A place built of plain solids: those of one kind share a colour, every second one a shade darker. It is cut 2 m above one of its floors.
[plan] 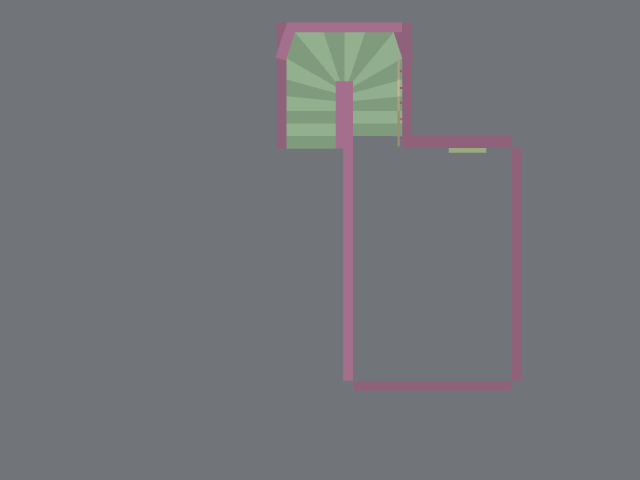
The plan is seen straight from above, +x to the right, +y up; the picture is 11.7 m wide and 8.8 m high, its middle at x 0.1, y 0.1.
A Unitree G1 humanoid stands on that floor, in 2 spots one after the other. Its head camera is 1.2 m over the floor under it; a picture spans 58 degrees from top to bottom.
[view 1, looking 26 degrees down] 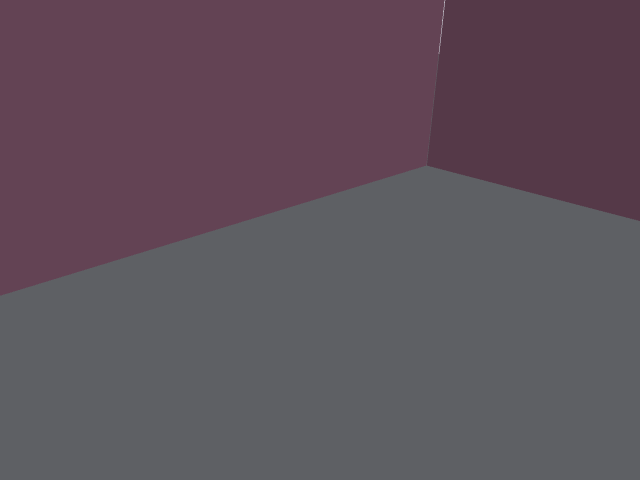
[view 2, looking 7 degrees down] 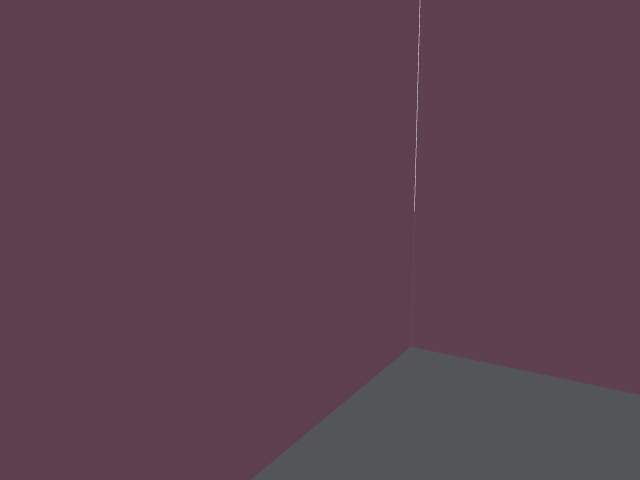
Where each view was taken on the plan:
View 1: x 1.18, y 1.01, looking -41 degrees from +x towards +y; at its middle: ground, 2.74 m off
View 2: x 2.47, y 0.53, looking -57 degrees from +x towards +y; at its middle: wall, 2.11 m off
